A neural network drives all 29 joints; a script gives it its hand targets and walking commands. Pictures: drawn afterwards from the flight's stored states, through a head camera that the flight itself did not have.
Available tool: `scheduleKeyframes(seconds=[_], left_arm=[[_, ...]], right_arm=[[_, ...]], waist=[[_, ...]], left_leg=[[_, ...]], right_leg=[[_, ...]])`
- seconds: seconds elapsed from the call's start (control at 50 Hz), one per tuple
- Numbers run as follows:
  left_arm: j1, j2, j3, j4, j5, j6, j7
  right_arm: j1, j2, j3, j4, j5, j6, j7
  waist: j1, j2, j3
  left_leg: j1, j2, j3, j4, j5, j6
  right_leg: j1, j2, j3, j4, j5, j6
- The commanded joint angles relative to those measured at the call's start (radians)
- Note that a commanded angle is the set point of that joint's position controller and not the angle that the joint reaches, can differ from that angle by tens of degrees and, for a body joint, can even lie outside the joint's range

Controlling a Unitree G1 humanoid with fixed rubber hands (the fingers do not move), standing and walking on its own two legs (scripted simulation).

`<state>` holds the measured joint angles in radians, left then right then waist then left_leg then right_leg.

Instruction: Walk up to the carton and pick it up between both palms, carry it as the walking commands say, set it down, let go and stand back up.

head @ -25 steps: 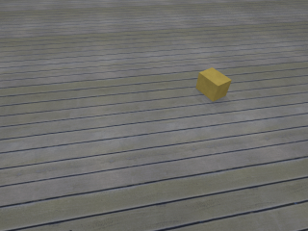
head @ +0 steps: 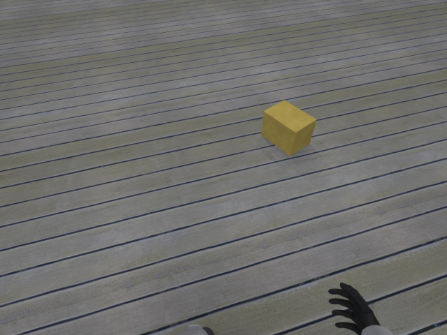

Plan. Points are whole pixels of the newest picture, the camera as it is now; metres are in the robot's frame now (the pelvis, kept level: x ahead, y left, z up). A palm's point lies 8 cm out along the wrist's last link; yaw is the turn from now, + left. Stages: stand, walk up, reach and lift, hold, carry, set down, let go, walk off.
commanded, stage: walk up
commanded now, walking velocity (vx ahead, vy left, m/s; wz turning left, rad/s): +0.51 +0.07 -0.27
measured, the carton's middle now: (287, 127) +1.46 -0.21 -0.67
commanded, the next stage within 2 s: none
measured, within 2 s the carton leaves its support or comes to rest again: neither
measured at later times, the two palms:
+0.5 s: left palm (177, 212) +0.43 +0.19 -0.12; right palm out of the picture +0.12 -0.22 -0.10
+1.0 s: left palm (188, 207) +0.44 +0.16 -0.10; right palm (369, 173) +0.61 -0.32 -0.12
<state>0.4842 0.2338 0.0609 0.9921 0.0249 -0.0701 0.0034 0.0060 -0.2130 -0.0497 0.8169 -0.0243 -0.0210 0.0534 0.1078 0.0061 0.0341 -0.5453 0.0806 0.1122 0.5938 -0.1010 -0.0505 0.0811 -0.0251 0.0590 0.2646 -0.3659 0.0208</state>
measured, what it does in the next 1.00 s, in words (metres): walks ahead: left foot, then right foot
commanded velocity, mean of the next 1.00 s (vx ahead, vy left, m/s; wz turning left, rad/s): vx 0.49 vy -0.04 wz -0.12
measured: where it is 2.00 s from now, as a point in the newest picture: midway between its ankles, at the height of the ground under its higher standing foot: (267, 203)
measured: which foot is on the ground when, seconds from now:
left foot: up 0.00-0.02, down 0.04-0.62, up 0.64-1.00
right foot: down 0.00-0.06, up 0.08-0.60, down 0.62-1.00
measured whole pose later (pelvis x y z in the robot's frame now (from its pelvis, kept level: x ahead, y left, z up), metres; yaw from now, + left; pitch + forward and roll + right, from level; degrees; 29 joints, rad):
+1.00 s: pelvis +0.50 -0.07 +0.02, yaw -6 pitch -1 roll +2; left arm 0.48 0.16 0.03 1.07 0.01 -0.09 0.00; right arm 0.11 -0.24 -0.08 0.94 -0.03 0.01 0.06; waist 0.07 0.05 0.05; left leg -0.61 0.13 0.07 0.86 -0.03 -0.05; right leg 0.00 -0.05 -0.12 0.27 -0.25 -0.02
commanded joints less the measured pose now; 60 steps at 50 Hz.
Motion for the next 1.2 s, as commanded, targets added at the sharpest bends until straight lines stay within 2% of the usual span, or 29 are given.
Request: scheduleKeyframes(seconds=[0.0,0.02,0.04,0.06,0.08,0.12,0.16,0.2,0.24,0.38,0.48,0.52,0.56,0.58,0.6,0.62,0.64,0.66,0.68,0.72,0.76,0.84,0.98,1.04,1.08,1.12,1.14,1.16,1.18], left_arm=[[-0.028,0.191,0.041,-0.046,-0.005,-0.008,0.008],[-0.020,0.181,0.035,-0.041,-0.010,-0.003,0.003],[0.018,0.131,0.023,-0.029,-0.009,0.001,-0.004],[0.078,0.044,0.014,-0.063,-0.014,-0.002,0.005],[0.056,0.099,0.018,-0.055,0.001,-0.001,0.006],[-0.031,0.071,0.009,-0.042,0.003,0.003,-0.004],[-0.039,0.054,0.014,-0.024,0.013,0.037,-0.031],[-0.050,0.034,0.009,-0.025,0.012,0.064,-0.055],[-0.125,0.029,0.003,-0.044,0.012,0.079,-0.066],[-0.413,-0.003,-0.009,-0.132,-0.003,0.082,-0.090],[-0.539,0.007,-0.008,-0.155,-0.005,0.069,-0.095],[-0.521,0.006,0.000,-0.145,0.006,0.052,-0.081],[-0.430,0.035,0.015,-0.109,0.013,0.037,-0.062],[-0.307,0.067,0.024,-0.063,0.015,0.024,-0.048],[-0.143,0.143,0.048,-0.021,0.024,0.009,-0.036],[-0.017,0.282,0.077,0.004,0.028,0.003,-0.018],[0.000,0.279,0.075,-0.011,0.011,0.006,-0.017],[-0.053,0.225,0.057,-0.012,0.009,0.000,-0.015],[-0.158,0.146,0.033,-0.023,0.005,-0.014,-0.014],[-0.253,0.066,0.005,-0.019,-0.007,-0.027,-0.009],[-0.224,0.054,-0.007,-0.009,-0.015,-0.035,-0.014],[-0.102,0.067,-0.016,0.015,-0.017,-0.038,-0.007],[0.012,0.079,-0.006,0.041,-0.013,-0.033,0.008],[0.042,0.084,0.007,0.060,-0.007,-0.029,0.009],[0.050,0.091,0.008,0.076,-0.010,-0.016,0.008],[0.073,0.095,0.008,0.096,-0.008,-0.009,0.013],[0.064,0.108,0.011,0.095,-0.011,-0.006,0.011],[0.045,0.110,0.009,0.083,-0.010,-0.005,0.006],[0.041,0.069,-0.002,0.065,-0.008,-0.007,0.006]], right_arm=[[0.064,-0.104,-0.031,-0.027,0.001,-0.021,-0.014],[0.220,-0.140,-0.042,0.025,0.000,-0.034,-0.028],[0.400,-0.235,-0.062,0.071,-0.016,-0.050,-0.044],[0.478,-0.352,-0.080,0.095,-0.031,-0.052,-0.053],[0.432,-0.302,-0.069,0.102,-0.015,-0.049,-0.048],[0.267,-0.156,-0.033,0.094,-0.018,-0.061,-0.042],[0.317,-0.108,-0.020,0.133,-0.001,-0.067,-0.060],[0.345,-0.123,-0.022,0.135,0.000,-0.074,-0.065],[0.369,-0.127,-0.023,0.138,-0.005,-0.076,-0.064],[0.511,-0.117,-0.028,0.185,0.004,-0.071,-0.072],[0.539,-0.150,-0.039,0.203,0.000,-0.064,-0.077],[0.527,-0.116,-0.032,0.220,0.002,-0.056,-0.067],[0.536,-0.138,-0.036,0.233,0.008,-0.049,-0.067],[0.532,-0.145,-0.033,0.233,0.012,-0.045,-0.064],[0.526,-0.125,-0.026,0.211,0.012,-0.048,-0.062],[0.520,-0.032,0.005,0.156,0.015,-0.061,-0.057],[0.493,-0.039,0.003,0.147,0.005,-0.058,-0.061],[0.467,-0.066,-0.009,0.169,0.002,-0.051,-0.062],[0.450,-0.048,-0.011,0.184,0.001,-0.047,-0.060],[0.447,-0.031,-0.017,0.182,-0.001,-0.023,-0.044],[0.428,-0.031,-0.027,0.173,-0.008,0.002,-0.029],[0.265,-0.031,-0.036,0.123,-0.009,0.030,-0.008],[0.026,-0.024,-0.020,0.064,-0.001,0.022,0.011],[-0.053,-0.017,-0.009,0.046,0.005,0.006,0.007],[-0.060,-0.023,0.002,0.015,0.001,-0.008,0.001],[0.018,-0.046,-0.008,0.043,-0.008,-0.019,-0.011],[0.118,-0.071,-0.019,0.075,-0.011,-0.029,-0.020],[0.285,-0.119,-0.037,0.133,-0.016,-0.042,-0.033],[0.432,-0.214,-0.059,0.160,-0.030,-0.050,-0.044]], waist=[[-0.107,-0.135,0.003],[-0.172,-0.074,-0.104],[-0.228,0.071,-0.221],[-0.207,0.317,-0.306],[-0.174,0.185,-0.282],[-0.117,0.086,-0.072],[-0.081,0.040,-0.029],[-0.060,0.116,-0.035],[-0.079,0.162,-0.022],[-0.162,0.157,0.095],[-0.188,0.190,0.125],[-0.174,0.240,0.097],[-0.127,0.139,0.046],[-0.073,0.057,-0.039],[-0.008,-0.024,-0.166],[0.040,-0.380,-0.260],[0.020,-0.249,-0.295],[-0.016,-0.080,-0.242],[-0.061,-0.012,-0.137],[-0.117,-0.112,-0.061],[-0.125,-0.146,-0.027],[-0.096,-0.122,0.044],[-0.050,-0.142,0.128],[-0.030,-0.171,0.135],[-0.039,-0.241,0.106],[-0.064,-0.174,0.071],[-0.114,-0.105,0.017],[-0.176,-0.033,-0.105],[-0.231,0.140,-0.216]], left_leg=[[0.235,-0.041,0.030,-0.095,-0.052,0.026],[0.470,-0.047,0.034,-0.127,-0.076,0.039],[0.728,0.154,-0.216,-0.160,-0.207,0.046],[0.839,0.452,-0.720,-0.369,-0.258,0.115],[0.760,0.452,-0.750,-0.387,-0.294,0.138],[0.535,0.316,-0.445,-0.380,-0.160,0.135],[0.455,0.283,-0.315,-0.338,0.195,0.093],[0.436,0.248,-0.184,-0.280,0.453,0.069],[0.429,0.224,-0.118,-0.293,0.416,0.076],[0.466,0.231,-0.058,-0.415,0.230,0.101],[0.518,0.253,-0.031,-0.441,0.150,0.102],[0.492,0.222,0.021,-0.419,0.017,0.111],[0.476,0.226,0.034,-0.233,0.182,0.111],[0.428,0.183,0.075,-0.018,0.287,0.098],[0.249,0.139,0.063,0.247,0.152,0.075],[-0.086,-0.023,0.036,0.594,-0.456,0.042],[-0.143,0.013,-0.095,0.729,-0.449,0.074],[-0.143,0.047,-0.145,0.776,-0.362,0.085],[-0.094,0.087,-0.155,0.724,-0.255,0.081],[0.015,0.100,-0.145,0.640,-0.162,0.066],[0.033,0.080,-0.117,0.596,-0.111,0.053],[-0.075,0.081,-0.086,0.474,-0.008,0.021],[-0.105,0.049,-0.031,0.173,0.105,-0.005],[-0.081,0.035,0.002,0.046,0.069,0.003],[0.056,0.007,0.028,-0.003,-0.024,0.024],[0.151,-0.011,0.054,-0.033,-0.069,0.029],[0.269,-0.028,0.080,-0.105,-0.076,0.039],[0.487,-0.021,0.080,-0.103,-0.087,0.061],[0.701,0.206,-0.211,-0.140,-0.120,0.104]], right_leg=[[-0.135,-0.204,0.082,0.105,0.656,-0.111],[-0.197,-0.125,0.026,0.325,0.666,-0.089],[-0.407,-0.018,-0.013,0.632,0.328,-0.062],[-0.670,0.071,-0.012,0.943,-0.111,-0.039],[-0.681,-0.001,0.089,1.043,-0.080,-0.066],[-0.674,-0.074,0.061,0.985,0.070,-0.063],[-0.623,-0.084,0.049,0.985,0.140,-0.033],[-0.612,-0.070,0.008,0.972,0.185,-0.014],[-0.656,-0.068,-0.030,0.935,0.239,-0.002],[-0.727,-0.076,-0.108,0.562,0.379,0.011],[-0.657,-0.060,-0.147,0.353,0.324,-0.008],[-0.549,-0.033,-0.190,0.304,0.220,-0.020],[-0.397,0.005,-0.227,0.260,0.167,-0.026],[-0.216,0.035,-0.249,0.224,0.133,-0.040],[0.030,-0.083,-0.097,0.236,0.089,-0.081],[0.209,-0.386,0.395,0.068,0.015,-0.193],[0.182,-0.475,0.533,-0.021,0.048,-0.208],[0.099,-0.482,0.507,-0.007,0.166,-0.193],[-0.049,-0.418,0.353,0.008,0.283,-0.177],[-0.215,-0.281,0.166,-0.018,0.318,-0.120],[-0.249,-0.250,0.089,-0.041,0.337,-0.104],[-0.206,-0.268,0.016,-0.085,0.413,-0.103],[-0.147,-0.253,-0.041,-0.137,0.321,-0.098],[-0.094,-0.262,-0.060,-0.129,0.372,-0.113],[-0.127,-0.209,-0.116,-0.095,0.334,-0.117],[-0.113,-0.228,-0.096,0.029,0.504,-0.116],[-0.129,-0.208,-0.113,0.177,0.613,-0.108],[-0.200,-0.165,-0.137,0.385,0.612,-0.091],[-0.421,-0.094,-0.144,0.675,0.265,-0.054]])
